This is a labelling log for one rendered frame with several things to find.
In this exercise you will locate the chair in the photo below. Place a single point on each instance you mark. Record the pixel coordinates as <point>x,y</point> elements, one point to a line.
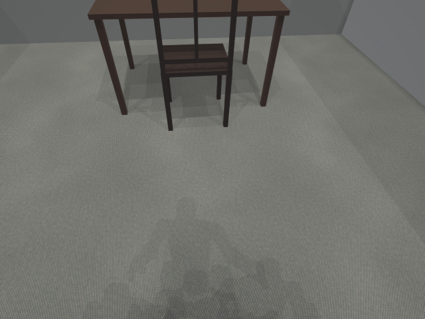
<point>196,60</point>

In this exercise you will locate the table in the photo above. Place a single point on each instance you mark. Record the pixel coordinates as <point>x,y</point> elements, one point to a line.
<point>142,9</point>

